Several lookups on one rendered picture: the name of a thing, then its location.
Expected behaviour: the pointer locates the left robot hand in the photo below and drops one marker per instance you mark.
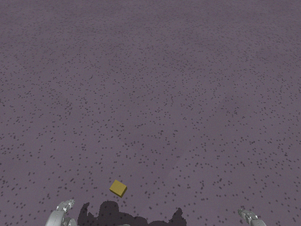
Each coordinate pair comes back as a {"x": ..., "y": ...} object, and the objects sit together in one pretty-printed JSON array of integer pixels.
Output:
[{"x": 56, "y": 218}]

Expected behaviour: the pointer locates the small box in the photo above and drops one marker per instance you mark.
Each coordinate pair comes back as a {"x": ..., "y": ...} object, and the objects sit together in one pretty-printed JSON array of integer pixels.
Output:
[{"x": 118, "y": 188}]

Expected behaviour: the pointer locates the right robot hand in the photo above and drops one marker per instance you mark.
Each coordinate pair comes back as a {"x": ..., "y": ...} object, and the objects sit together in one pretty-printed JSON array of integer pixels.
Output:
[{"x": 250, "y": 218}]

